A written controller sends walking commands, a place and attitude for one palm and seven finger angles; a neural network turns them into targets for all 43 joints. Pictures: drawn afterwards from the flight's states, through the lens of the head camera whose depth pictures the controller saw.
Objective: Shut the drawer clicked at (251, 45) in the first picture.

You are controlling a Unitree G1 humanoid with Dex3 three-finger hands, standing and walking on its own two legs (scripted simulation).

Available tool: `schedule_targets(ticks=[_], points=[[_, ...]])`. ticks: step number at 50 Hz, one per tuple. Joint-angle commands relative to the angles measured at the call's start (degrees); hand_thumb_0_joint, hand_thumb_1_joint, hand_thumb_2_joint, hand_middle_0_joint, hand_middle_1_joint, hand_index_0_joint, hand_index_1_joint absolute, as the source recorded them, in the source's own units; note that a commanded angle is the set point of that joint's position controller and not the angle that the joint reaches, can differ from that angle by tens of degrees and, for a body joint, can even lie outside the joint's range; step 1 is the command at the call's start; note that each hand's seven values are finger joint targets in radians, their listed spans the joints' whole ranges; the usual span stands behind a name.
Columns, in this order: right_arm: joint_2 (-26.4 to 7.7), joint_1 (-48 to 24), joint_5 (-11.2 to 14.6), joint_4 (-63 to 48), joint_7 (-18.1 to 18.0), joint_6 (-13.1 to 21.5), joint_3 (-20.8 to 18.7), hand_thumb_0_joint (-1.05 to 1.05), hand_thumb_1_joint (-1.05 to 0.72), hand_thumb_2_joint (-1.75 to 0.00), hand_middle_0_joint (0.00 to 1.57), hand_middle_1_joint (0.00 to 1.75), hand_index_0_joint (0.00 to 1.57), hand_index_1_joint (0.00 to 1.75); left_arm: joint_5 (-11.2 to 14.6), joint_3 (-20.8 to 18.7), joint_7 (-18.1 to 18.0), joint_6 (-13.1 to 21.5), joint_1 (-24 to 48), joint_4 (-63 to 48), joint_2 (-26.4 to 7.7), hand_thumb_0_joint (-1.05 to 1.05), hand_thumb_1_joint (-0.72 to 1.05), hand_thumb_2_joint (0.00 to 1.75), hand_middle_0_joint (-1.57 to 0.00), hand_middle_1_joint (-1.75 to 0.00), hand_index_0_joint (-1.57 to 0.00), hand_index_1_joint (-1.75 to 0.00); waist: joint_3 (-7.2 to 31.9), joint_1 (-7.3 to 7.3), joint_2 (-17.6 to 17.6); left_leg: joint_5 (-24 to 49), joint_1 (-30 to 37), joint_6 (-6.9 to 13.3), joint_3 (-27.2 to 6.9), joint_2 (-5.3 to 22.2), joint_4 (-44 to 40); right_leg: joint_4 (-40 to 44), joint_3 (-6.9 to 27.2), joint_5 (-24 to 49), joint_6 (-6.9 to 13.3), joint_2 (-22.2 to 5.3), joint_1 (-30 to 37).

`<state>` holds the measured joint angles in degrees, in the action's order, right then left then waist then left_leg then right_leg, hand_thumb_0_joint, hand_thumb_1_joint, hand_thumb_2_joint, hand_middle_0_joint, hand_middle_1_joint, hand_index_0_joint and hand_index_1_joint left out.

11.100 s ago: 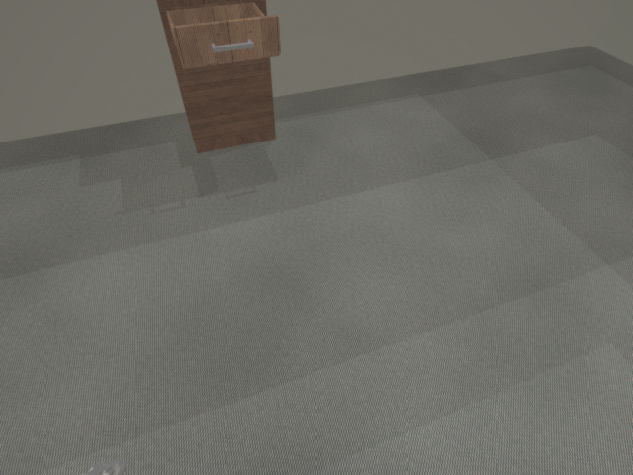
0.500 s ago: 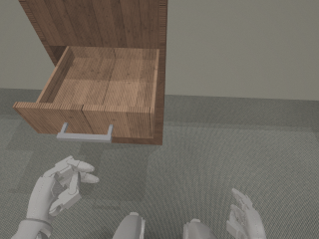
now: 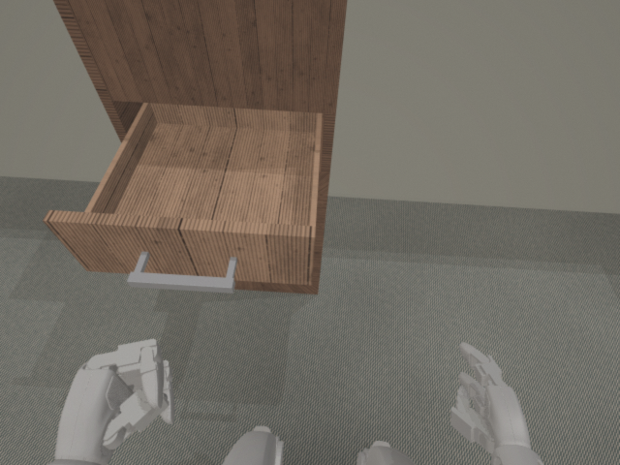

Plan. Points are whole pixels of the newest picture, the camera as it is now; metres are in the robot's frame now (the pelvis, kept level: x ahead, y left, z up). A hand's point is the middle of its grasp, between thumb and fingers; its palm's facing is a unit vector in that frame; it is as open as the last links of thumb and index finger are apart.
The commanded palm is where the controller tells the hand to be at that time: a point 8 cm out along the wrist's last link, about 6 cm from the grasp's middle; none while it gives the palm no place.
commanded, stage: raise the hand and make a fist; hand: left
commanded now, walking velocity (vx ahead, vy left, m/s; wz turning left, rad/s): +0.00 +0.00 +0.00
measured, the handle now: (185, 271) +0.38 +0.22 -0.03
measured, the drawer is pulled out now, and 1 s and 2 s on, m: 0.28 0.28 0.28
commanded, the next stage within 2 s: bring the fist close to the handle in 0.64 s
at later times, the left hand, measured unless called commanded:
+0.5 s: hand (155, 388) +0.19 +0.18 +0.06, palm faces +0.04 -1.00 -0.07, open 3.3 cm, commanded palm +0.16 +0.24 +0.07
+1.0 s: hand (167, 386) +0.20 +0.18 +0.04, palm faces +0.03 -1.00 -0.06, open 3.3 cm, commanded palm +0.18 +0.24 +0.04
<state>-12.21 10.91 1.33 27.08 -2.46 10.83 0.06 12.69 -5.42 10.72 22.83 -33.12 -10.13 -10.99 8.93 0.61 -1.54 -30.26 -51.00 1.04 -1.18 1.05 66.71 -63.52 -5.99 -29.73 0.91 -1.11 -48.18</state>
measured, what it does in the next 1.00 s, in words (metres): stands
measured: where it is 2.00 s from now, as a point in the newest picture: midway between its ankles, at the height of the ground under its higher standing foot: outside the picture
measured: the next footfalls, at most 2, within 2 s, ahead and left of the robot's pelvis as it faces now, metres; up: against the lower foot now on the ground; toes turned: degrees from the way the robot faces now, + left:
none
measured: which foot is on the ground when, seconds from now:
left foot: down 0.00-1.00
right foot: down 0.00-1.00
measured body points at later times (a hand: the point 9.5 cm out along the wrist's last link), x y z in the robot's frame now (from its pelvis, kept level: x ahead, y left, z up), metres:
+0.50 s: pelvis +0.01 -0.01 +0.01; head +0.07 +0.00 +0.45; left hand +0.18 +0.23 +0.07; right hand +0.19 -0.24 -0.06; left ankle +0.02 +0.10 -0.65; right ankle +0.01 -0.12 -0.65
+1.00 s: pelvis +0.01 -0.01 -0.01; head +0.07 -0.01 +0.44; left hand +0.19 +0.23 +0.04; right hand +0.21 -0.24 -0.08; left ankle +0.02 +0.10 -0.65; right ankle +0.01 -0.12 -0.65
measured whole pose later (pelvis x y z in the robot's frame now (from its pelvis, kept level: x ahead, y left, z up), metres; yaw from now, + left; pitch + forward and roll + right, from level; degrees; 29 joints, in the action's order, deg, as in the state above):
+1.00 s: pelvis +0.01 -0.01 -0.01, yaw +0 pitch +16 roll -2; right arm -12.7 11.6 1.4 28.7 -3.0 10.0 0.3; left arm 14.7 -9.4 14.4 24.3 -29.2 -4.1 -12.2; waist 9.5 0.2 -1.6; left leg -31.5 -53.6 -0.1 -2.0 1.6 68.6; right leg -65.7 -6.7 -31.4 1.9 -0.5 -50.8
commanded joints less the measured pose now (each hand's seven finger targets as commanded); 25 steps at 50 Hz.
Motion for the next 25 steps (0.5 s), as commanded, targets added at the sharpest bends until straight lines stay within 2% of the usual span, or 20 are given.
schedule_targets(ticks=[1, 3, 4, 5, 7, 10, 11, 12, 15, 17, 18, 19, 20, 22, 24, 25], points=[[-7.3, -1.1, 0.0, -9.3, -0.5, 1.8, -3.1, 0.0, -0.9, -0.9, 0.2, 0.3, 0.2, 0.3, 0.0, -2.7, -0.5, 1.9, -1.5, -13.5, -5.1, 0.0, 0.9, 0.9, -1.4, -1.6, -1.4, -1.6, 9.1, -0.75, -1.9, 14.3, 10.6, 0.1, -2.3, -0.7, -12.3, 9.0, 0.5, 10.2, 0.7, 2.0, 5.9], [-7.1, -1.1, 0.0, -9.7, -0.5, 1.4, -2.9, 0.0, -0.9, -0.9, 0.2, 0.3, 0.2, 0.3, 0.2, -2.3, -0.7, 1.4, -2.0, -13.7, -4.6, 0.0, 0.9, 0.9, -1.4, -1.6, -1.4, -1.6, 8.3, -0.86, -1.6, 13.8, 10.7, 0.1, -2.3, -0.7, -12.6, 9.5, 0.4, 9.9, 0.6, 2.1, 5.9], [-7.1, -1.2, 0.0, -9.7, -0.5, 1.2, -2.9, 0.0, -0.9, -0.9, 0.2, 0.3, 0.2, 0.3, 0.2, -3.5, -0.9, 1.3, -2.3, -13.5, -5.4, 0.0, 0.9, 0.9, -1.4, -1.6, -1.4, -1.6, 7.8, -0.51, -1.5, 13.1, 10.2, 0.0, -2.3, -0.7, -12.8, 9.6, 0.4, 9.2, 0.7, 2.1, 6.2], [-7.3, -1.5, 0.0, -9.8, -0.6, 0.9, -2.7, 0.0, -0.9, -0.9, 0.2, 0.3, 0.2, 0.3, -0.2, -3.3, -1.2, 1.2, -1.7, -13.7, -5.8, 0.0, 0.9, 0.9, -1.4, -1.6, -1.4, -1.6, 7.6, -0.93, -0.1, 13.2, 9.8, 0.2, -2.4, -0.6, -12.5, 9.5, 0.5, 9.3, 0.6, 2.2, 6.1], [-7.1, -1.0, 0.0, -10.1, -0.5, 0.9, -2.5, 0.0, -0.9, -0.9, 0.2, 0.3, 0.2, 0.3, -0.1, -2.4, -1.1, 1.3, -1.5, -14.8, -4.9, 0.0, 0.9, 0.9, -1.4, -1.6, -1.4, -1.6, 8.3, -0.74, -2.0, 13.7, 10.7, 0.0, -2.3, -0.7, -12.7, 9.3, 0.4, 9.6, 0.7, 2.1, 6.2], [-7.3, -1.0, 0.0, -9.9, -0.6, 0.8, -2.5, 0.0, -0.9, -0.9, 0.2, 0.3, 0.2, 0.3, -0.2, -2.5, -1.1, 1.2, -0.9, -14.2, -5.3, 0.0, 0.9, 0.9, -1.4, -1.6, -1.4, -1.6, 7.7, -1.23, -0.1, 13.1, 10.0, 0.2, -2.5, -0.6, -12.5, 9.9, 0.7, 9.2, 0.6, 2.2, 6.4], [-7.2, -0.7, 0.0, -10.2, -0.6, 0.9, -2.5, 0.0, -0.9, -0.9, 0.2, 0.3, 0.2, 0.3, -0.1, -2.0, -1.0, 1.2, -1.2, -14.8, -4.8, 0.0, 0.9, 0.9, -1.4, -1.6, -1.4, -1.6, 7.9, -1.17, -0.9, 13.1, 10.3, 0.2, -2.4, -0.7, -12.6, 10.0, 0.6, 9.2, 0.6, 2.1, 6.4], [-7.2, -0.6, 0.1, -10.0, -0.7, 0.8, -2.6, 0.0, -0.9, -0.9, 0.2, 0.3, 0.2, 0.3, 0.2, -3.5, -0.9, 1.1, -1.7, -14.7, -6.0, 0.0, 0.9, 0.9, -1.4, -1.6, -1.4, -1.6, 8.4, -0.85, -1.1, 13.1, 10.2, 0.1, -2.1, -0.9, -12.6, 10.3, 0.9, 9.4, 0.6, 2.0, 7.3], [-7.1, -1.1, 0.2, -9.6, -0.8, 0.8, -2.6, 0.0, -0.9, -0.9, 0.2, 0.3, 0.2, 0.3, 0.5, -4.4, -0.8, 0.9, -2.3, -13.4, -6.4, 0.0, 0.9, 0.9, -1.4, -1.6, -1.4, -1.6, 7.9, -0.76, -0.3, 13.6, 9.5, 0.2, -2.0, -0.9, -12.6, 10.6, 1.1, 9.9, 0.6, 2.0, 8.1], [-6.9, -0.9, 0.3, -9.5, -0.8, 0.8, -3.0, 0.0, -0.9, -0.9, 0.2, 0.3, 0.2, 0.3, 1.0, -5.3, -0.6, 1.0, -4.4, -13.2, -6.4, 0.0, 0.9, 0.9, -1.4, -1.6, -1.4, -1.6, 9.0, -0.33, -0.3, 14.9, 9.8, 0.2, -1.5, -1.0, -12.4, 10.6, 1.3, 11.6, 0.5, 1.9, 8.9], [-6.9, -0.9, 0.3, -9.2, -0.9, 0.9, -3.0, 0.0, -0.9, -0.9, 0.2, 0.3, 0.2, 0.3, 1.3, -5.5, -0.4, 1.4, -3.1, -13.6, -6.6, 0.0, 0.9, 0.9, -1.4, -1.6, -1.4, -1.6, 8.7, -0.73, -0.2, 14.9, 9.6, 0.2, -1.4, -1.1, -12.1, 10.9, 1.6, 11.9, 0.4, 1.8, 9.2], [-6.9, -0.9, 0.4, -9.0, -0.9, 0.8, -3.2, 0.0, -0.9, -0.9, 0.2, 0.3, 0.2, 0.3, 1.4, -6.5, -0.4, 1.4, -4.3, -12.6, -6.9, 0.0, 0.9, 0.9, -1.4, -1.6, -1.4, -1.6, 8.3, -0.26, -0.3, 14.8, 9.4, 0.1, -1.4, -1.1, -12.5, 11.0, 1.4, 11.5, 0.5, 1.9, 9.2], [-7.0, -1.4, 0.3, -9.1, -0.9, 0.9, -3.0, 0.0, -0.9, -0.9, 0.2, 0.3, 0.2, 0.3, 1.4, -5.7, -0.3, 1.6, -3.7, -12.7, -6.7, 0.0, 0.9, 0.9, -1.4, -1.6, -1.4, -1.6, 7.8, -0.6, -0.6, 14.5, 8.9, 0.3, -1.4, -1.1, -12.2, 11.1, 1.6, 11.2, 0.5, 1.9, 9.1], [-6.9, -0.9, 0.4, -8.5, -1.0, 1.1, -3.3, 0.0, -0.9, -0.9, 0.2, 0.3, 0.2, 0.3, 1.9, -7.3, 0.0, 2.3, -3.8, -12.4, -7.6, 0.0, 0.9, 0.9, -1.4, -1.6, -1.4, -1.6, 8.6, -0.5, -0.5, 14.6, 9.3, 0.2, -1.3, -1.1, -12.1, 11.2, 1.8, 11.1, 0.5, 1.9, 9.1], [-6.9, -1.0, 0.4, -8.4, -1.0, 1.6, -3.2, 0.0, -0.9, -0.9, 0.2, 0.3, 0.2, 0.3, 2.4, -6.1, 0.5, 2.9, -2.7, -13.1, -6.6, 0.0, 0.9, 0.9, -1.4, -1.6, -1.4, -1.6, 8.5, -1.0, -1.9, 14.8, 9.5, 0.2, -1.2, -1.2, -11.8, 11.3, 2.1, 11.6, 0.4, 1.7, 9.0], [-7.0, -1.1, 0.5, -7.9, -1.0, 1.6, -3.3, 0.0, -0.9, -0.9, 0.2, 0.3, 0.2, 0.3, 2.4, -7.3, 0.5, 3.0, -2.8, -12.1, -7.6, 0.0, 0.9, 0.9, -1.4, -1.6, -1.4, -1.6, 8.8, -0.95, -0.2, 15.2, 9.1, 0.3, -1.4, -1.1, -11.7, 11.2, 2.1, 11.8, 0.5, 1.9, 9.4]])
